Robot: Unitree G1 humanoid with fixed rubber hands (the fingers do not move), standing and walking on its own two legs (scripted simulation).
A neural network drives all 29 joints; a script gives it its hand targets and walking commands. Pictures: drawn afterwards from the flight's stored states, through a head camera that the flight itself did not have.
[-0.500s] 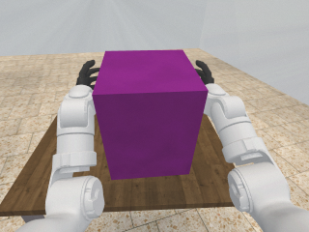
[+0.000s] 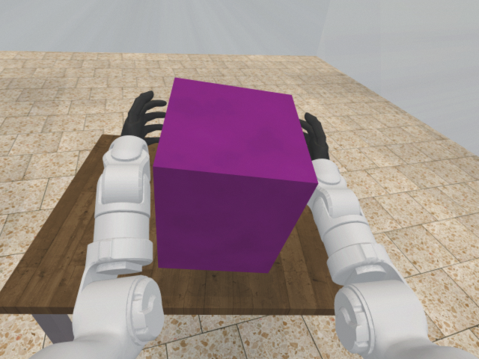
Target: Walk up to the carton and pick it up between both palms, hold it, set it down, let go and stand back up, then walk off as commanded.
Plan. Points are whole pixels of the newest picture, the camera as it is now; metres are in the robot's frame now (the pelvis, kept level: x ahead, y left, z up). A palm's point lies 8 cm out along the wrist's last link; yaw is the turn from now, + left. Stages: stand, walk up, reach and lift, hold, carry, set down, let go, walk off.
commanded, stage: set down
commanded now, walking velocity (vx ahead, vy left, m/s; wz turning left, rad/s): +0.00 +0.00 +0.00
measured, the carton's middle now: (224, 181) +0.38 +0.02 +0.16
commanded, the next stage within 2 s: none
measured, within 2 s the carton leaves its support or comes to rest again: neither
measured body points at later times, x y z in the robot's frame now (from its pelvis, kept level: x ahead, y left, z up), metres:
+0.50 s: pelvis +0.00 +0.01 +0.00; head -0.05 +0.04 +0.45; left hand +0.41 +0.15 +0.20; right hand +0.39 -0.15 +0.19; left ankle +0.03 +0.11 -0.75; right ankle -0.01 -0.12 -0.75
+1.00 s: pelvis +0.00 +0.00 +0.00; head -0.03 +0.04 +0.45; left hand +0.43 +0.14 +0.16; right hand +0.40 -0.15 +0.15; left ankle +0.03 +0.11 -0.75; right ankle -0.01 -0.12 -0.75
